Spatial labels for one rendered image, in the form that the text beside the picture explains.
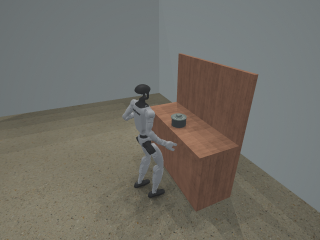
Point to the left robot upper arm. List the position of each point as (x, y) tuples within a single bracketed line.
[(129, 110)]

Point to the robot left shin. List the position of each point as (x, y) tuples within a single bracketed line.
[(142, 171)]

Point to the pot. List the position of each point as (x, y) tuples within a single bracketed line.
[(178, 124)]

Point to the lid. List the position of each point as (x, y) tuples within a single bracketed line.
[(180, 118)]

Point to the robot head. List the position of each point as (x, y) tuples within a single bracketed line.
[(142, 89)]

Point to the right robot forearm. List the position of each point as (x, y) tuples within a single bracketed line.
[(156, 139)]

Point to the robot right hand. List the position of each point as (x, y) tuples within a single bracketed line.
[(170, 144)]

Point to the right robot upper arm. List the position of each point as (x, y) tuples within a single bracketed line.
[(150, 115)]

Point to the table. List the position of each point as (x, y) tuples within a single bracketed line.
[(216, 100)]

